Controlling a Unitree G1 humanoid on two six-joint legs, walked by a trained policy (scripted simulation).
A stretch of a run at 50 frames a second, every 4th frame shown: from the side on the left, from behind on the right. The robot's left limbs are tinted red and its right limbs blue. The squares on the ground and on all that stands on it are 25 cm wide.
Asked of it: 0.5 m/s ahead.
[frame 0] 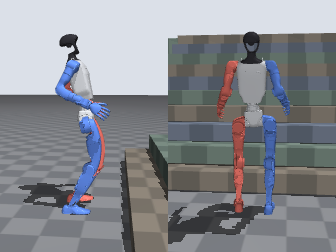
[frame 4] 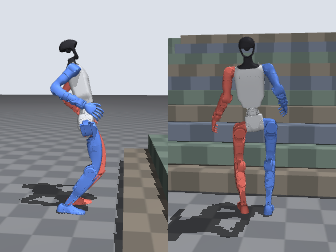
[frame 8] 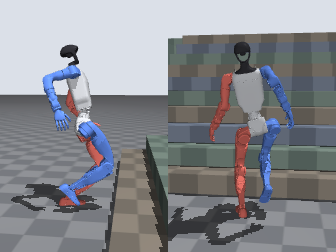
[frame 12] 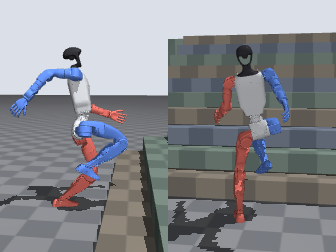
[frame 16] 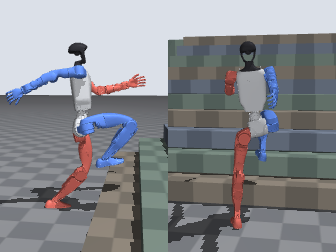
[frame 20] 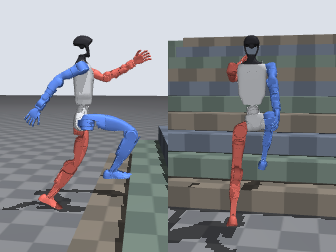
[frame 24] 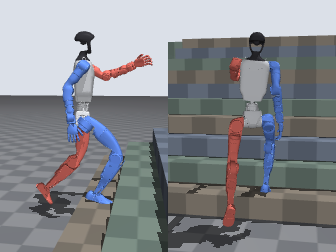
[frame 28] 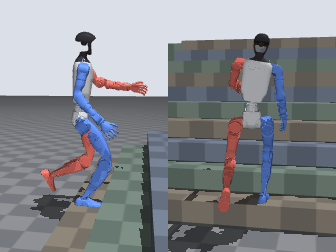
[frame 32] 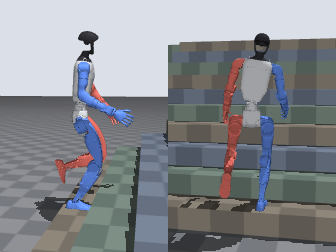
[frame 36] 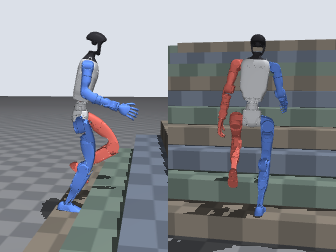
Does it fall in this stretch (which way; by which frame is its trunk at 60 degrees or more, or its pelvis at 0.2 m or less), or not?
no
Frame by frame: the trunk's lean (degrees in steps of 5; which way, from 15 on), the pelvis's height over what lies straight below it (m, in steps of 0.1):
0: 15 backward, 0.8
4: 20 backward, 0.7
8: 20 backward and to its left, 0.7
12: 15 backward and to its left, 0.7
16: 10, 0.7
20: 0, 0.8
24: 5, 0.7
28: 10, 0.7
32: 10, 0.7
36: 15 forward, 0.8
